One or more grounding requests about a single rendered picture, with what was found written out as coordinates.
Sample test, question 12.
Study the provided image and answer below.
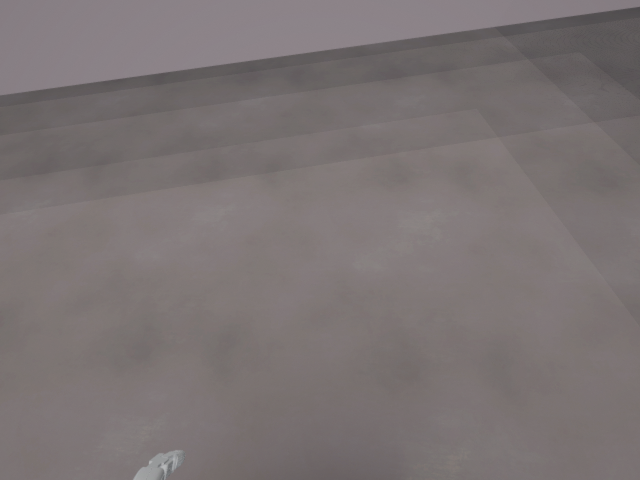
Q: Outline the left robot hand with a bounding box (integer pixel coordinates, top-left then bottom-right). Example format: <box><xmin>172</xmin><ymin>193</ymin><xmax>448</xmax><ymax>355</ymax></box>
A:
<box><xmin>133</xmin><ymin>450</ymin><xmax>185</xmax><ymax>480</ymax></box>

